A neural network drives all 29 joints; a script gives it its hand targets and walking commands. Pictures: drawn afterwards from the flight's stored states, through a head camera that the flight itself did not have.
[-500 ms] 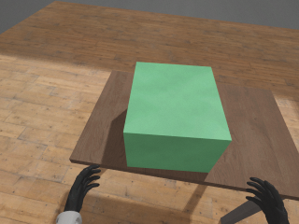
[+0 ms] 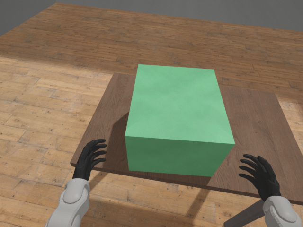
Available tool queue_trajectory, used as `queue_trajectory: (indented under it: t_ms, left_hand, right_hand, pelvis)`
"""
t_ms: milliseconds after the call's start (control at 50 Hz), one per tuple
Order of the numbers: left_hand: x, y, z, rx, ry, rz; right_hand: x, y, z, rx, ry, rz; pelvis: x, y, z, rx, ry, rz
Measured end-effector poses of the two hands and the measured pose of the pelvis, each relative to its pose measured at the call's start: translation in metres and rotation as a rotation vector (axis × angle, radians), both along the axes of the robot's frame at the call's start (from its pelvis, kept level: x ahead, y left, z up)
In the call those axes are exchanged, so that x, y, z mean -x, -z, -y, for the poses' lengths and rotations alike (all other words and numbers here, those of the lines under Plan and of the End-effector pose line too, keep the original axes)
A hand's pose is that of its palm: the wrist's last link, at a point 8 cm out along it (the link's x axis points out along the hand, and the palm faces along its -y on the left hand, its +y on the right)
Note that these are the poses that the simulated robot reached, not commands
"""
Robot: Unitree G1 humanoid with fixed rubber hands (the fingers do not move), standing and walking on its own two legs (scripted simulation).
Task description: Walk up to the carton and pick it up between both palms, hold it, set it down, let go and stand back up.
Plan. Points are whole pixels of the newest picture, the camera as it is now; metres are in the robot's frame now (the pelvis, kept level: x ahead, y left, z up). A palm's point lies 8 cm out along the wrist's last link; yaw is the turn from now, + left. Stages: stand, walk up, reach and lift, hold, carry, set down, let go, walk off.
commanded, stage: reach and lift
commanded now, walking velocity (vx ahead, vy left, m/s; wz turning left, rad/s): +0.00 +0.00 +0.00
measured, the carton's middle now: (173, 117) +0.48 -0.03 +0.00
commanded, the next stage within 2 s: none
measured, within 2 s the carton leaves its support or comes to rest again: neither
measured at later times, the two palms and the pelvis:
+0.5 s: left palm (86, 142) +0.32 +0.20 +0.07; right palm (257, 154) +0.31 -0.24 +0.06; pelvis +0.00 +0.00 +0.00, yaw +0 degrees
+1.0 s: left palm (90, 108) +0.39 +0.20 +0.12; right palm (257, 122) +0.39 -0.24 +0.10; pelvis +0.01 +0.00 +0.00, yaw +0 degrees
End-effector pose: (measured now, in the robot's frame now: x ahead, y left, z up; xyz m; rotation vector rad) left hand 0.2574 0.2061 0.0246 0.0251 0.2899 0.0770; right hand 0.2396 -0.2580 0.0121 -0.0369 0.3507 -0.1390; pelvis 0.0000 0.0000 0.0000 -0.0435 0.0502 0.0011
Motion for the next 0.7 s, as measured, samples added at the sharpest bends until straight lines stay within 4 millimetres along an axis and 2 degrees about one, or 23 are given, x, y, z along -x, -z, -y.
queue_trajectory:
  t_ms: [280,540,700]
  left_hand:
    - [-0.026,-0.027,0.001,-0.013,0.008,0.003]
    - [-0.064,-0.050,0.002,-0.045,0.005,0.006]
    - [-0.089,-0.065,0.000,-0.056,-0.010,0.010]
  right_hand:
    - [-0.037,-0.021,-0.011,-0.023,-0.012,0.029]
    - [-0.079,-0.049,-0.022,-0.049,-0.049,0.093]
    - [-0.105,-0.064,-0.018,-0.042,-0.048,0.106]
  pelvis:
    - [0.001,0.000,0.000,0.000,0.000,0.001]
    - [0.001,0.000,0.000,0.000,0.000,0.000]
    - [-0.002,-0.001,0.001,-0.001,0.000,-0.006]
